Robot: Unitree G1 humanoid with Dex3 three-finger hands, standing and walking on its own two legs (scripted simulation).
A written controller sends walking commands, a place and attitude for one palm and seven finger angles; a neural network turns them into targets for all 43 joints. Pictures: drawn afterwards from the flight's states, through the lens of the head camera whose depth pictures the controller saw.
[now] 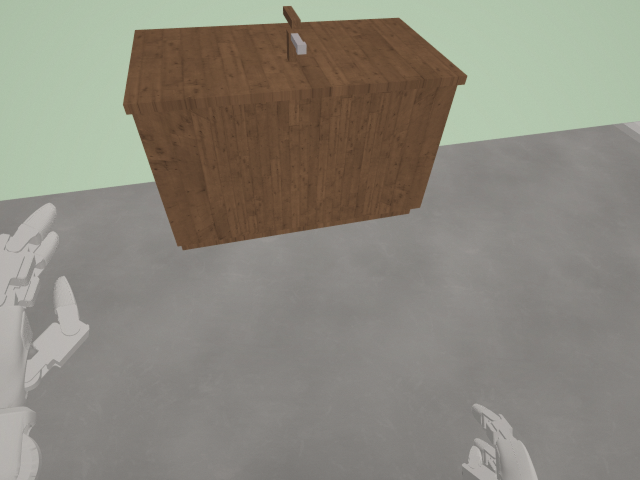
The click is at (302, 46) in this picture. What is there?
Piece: tap's lever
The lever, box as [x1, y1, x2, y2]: [296, 42, 306, 54]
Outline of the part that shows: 296,42 297,54 305,53 306,44 304,42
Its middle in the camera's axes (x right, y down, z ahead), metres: -0.06 -0.58 +1.18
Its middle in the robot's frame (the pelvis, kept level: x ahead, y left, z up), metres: +1.27 +0.14 +0.02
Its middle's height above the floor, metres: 0.79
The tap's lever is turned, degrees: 0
